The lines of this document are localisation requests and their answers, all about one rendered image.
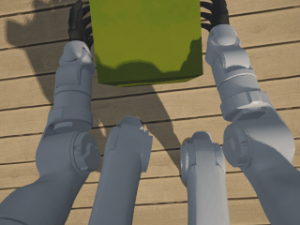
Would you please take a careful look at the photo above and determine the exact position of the robot left hand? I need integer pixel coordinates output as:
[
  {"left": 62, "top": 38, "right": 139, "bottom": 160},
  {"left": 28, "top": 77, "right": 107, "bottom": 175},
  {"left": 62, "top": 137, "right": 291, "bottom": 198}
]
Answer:
[{"left": 67, "top": 0, "right": 94, "bottom": 51}]

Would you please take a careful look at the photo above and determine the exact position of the left robot forearm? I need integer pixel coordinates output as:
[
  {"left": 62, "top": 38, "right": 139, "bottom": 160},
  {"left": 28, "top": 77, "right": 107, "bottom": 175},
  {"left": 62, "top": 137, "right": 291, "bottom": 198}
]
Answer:
[{"left": 35, "top": 40, "right": 96, "bottom": 166}]

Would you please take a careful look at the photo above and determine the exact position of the right robot forearm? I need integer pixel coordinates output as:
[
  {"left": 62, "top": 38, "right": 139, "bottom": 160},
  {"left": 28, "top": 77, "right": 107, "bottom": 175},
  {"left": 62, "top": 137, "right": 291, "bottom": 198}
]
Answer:
[{"left": 204, "top": 23, "right": 295, "bottom": 152}]

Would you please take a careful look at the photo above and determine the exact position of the right robot shin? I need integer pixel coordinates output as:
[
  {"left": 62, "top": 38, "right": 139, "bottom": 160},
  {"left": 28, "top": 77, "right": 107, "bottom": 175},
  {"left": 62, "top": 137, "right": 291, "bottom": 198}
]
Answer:
[{"left": 187, "top": 131, "right": 226, "bottom": 175}]

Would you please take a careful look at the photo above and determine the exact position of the left robot thigh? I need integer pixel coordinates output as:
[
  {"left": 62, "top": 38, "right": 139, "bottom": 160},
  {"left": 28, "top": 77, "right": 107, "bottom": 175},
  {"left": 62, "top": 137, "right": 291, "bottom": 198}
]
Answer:
[{"left": 88, "top": 123, "right": 153, "bottom": 225}]

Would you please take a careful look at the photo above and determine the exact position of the carton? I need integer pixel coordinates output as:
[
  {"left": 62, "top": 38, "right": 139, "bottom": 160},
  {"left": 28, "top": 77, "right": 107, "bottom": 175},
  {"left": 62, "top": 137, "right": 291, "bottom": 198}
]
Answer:
[{"left": 89, "top": 0, "right": 203, "bottom": 87}]

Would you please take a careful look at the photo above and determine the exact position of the right robot upper arm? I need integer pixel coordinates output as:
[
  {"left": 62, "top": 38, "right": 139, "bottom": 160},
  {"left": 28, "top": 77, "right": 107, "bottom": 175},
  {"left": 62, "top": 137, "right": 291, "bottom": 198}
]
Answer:
[{"left": 222, "top": 117, "right": 300, "bottom": 225}]

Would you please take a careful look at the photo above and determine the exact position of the robot right hand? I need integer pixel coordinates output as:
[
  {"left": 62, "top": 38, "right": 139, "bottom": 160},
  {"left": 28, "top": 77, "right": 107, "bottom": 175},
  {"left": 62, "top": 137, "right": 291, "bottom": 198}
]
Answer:
[{"left": 200, "top": 0, "right": 230, "bottom": 32}]

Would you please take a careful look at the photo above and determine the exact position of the left robot upper arm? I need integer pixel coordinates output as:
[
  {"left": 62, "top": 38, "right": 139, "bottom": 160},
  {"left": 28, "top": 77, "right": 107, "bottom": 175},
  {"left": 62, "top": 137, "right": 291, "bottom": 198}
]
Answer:
[{"left": 0, "top": 130, "right": 101, "bottom": 225}]

